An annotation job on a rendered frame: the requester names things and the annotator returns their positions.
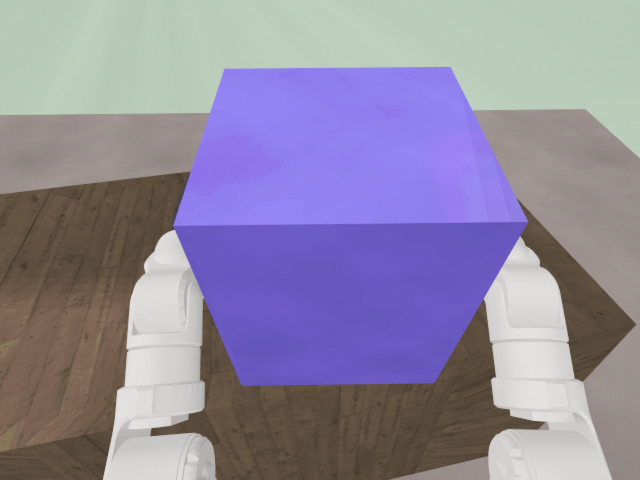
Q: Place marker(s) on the robot left forearm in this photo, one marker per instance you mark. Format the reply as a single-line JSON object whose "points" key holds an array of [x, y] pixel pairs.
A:
{"points": [[162, 379]]}

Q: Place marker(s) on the robot right forearm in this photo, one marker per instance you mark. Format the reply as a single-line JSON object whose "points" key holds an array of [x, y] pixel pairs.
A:
{"points": [[533, 366]]}

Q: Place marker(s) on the robot left hand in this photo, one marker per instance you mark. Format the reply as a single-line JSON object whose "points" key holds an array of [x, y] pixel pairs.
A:
{"points": [[179, 201]]}

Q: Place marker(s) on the carton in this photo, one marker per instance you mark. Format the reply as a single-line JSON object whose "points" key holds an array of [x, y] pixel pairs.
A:
{"points": [[344, 224]]}

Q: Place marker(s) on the pedestal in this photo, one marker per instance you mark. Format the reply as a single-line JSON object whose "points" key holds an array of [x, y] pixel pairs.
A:
{"points": [[70, 258]]}

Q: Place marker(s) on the robot left upper arm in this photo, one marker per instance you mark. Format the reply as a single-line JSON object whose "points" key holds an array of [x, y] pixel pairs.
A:
{"points": [[187, 456]]}

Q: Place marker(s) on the robot right upper arm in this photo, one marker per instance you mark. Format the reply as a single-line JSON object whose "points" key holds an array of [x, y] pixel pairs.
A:
{"points": [[521, 454]]}

